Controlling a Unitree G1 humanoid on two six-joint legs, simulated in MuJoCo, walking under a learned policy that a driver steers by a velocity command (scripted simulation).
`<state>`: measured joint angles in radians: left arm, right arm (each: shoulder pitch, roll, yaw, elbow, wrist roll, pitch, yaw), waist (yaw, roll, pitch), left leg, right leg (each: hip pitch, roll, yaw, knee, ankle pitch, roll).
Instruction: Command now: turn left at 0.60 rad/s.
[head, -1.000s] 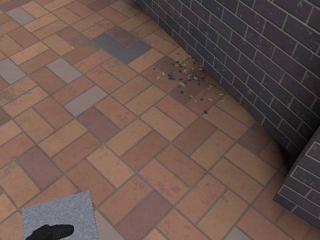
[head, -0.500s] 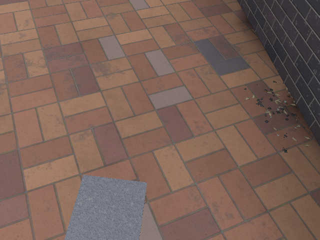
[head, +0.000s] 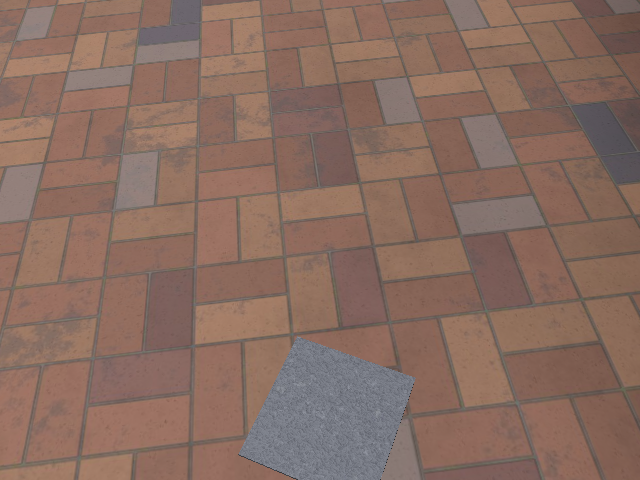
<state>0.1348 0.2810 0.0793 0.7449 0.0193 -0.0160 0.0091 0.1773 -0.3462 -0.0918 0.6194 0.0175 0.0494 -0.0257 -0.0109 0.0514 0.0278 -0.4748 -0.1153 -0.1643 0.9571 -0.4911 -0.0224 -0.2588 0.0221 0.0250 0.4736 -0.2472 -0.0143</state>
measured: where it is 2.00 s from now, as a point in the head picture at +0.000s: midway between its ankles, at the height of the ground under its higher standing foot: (188, 453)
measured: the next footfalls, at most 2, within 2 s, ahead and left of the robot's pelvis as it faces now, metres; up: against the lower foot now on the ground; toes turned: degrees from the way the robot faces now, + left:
left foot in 0.32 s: +0.01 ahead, +0.16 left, +0.00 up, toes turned +13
right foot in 0.82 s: +0.08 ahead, -0.06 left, +0.00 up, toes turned +25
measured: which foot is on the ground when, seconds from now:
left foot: up 0.00-0.30, down 0.32-0.82, up 0.84-1.00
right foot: down 0.00-0.32, up 0.34-0.80, down 0.82-1.00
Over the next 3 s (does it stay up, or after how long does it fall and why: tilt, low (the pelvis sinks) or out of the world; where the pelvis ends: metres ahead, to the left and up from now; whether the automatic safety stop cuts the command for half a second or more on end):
stays up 1.02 0.47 0.00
